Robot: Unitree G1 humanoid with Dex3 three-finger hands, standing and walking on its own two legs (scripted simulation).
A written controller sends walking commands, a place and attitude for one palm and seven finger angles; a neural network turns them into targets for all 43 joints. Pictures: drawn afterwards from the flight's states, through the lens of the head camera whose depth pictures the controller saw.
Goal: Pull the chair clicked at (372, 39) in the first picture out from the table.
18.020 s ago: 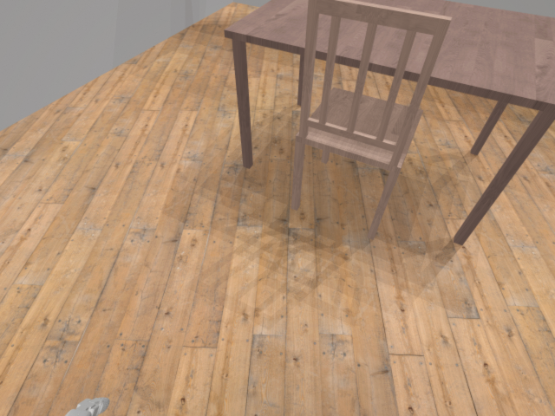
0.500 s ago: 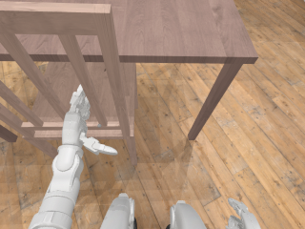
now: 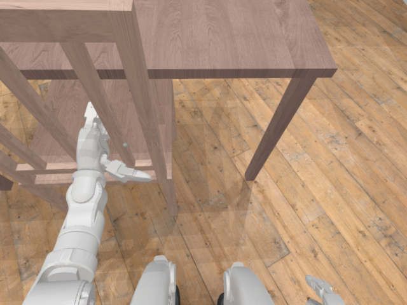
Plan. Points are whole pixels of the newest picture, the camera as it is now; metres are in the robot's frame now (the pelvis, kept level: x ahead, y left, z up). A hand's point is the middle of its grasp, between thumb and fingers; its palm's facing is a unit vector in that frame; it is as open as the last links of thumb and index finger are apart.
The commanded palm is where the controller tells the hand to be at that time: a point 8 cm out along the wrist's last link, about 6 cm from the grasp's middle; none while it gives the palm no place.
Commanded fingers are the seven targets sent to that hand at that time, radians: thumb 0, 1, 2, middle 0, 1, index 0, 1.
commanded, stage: push the fingers through the gap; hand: left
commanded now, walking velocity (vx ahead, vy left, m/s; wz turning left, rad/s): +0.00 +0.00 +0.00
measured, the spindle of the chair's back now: (50, 122) +0.44 +0.29 +0.06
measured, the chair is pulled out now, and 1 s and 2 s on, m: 0.00 0.00 0.02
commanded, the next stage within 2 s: hook a spindle and tug to test in 0.44 s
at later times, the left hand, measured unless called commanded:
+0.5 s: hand (124, 143) +0.42 +0.16 +0.03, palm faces +0.05 -1.00 -0.03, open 16.9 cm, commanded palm +0.40 +0.21 +0.03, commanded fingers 0.00 -0.50 0.30 -0.06 -0.08 -0.06 -0.08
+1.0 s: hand (126, 139) +0.43 +0.16 +0.02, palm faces +0.06 -1.00 -0.02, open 14.0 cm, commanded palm +0.40 +0.19 +0.03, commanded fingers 0.00 0.00 0.52 -0.48 -1.40 -0.48 -1.40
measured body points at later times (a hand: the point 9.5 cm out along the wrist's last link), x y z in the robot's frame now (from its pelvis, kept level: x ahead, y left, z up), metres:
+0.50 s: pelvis +0.00 +0.00 +0.00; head +0.12 +0.02 +0.44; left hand +0.41 +0.21 +0.03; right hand +0.10 -0.26 -0.12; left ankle +0.04 +0.10 -0.62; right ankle +0.00 -0.11 -0.62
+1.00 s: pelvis +0.01 +0.01 +0.00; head +0.13 +0.02 +0.43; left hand +0.42 +0.21 +0.02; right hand +0.09 -0.25 -0.12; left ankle +0.04 +0.10 -0.62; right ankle +0.00 -0.11 -0.62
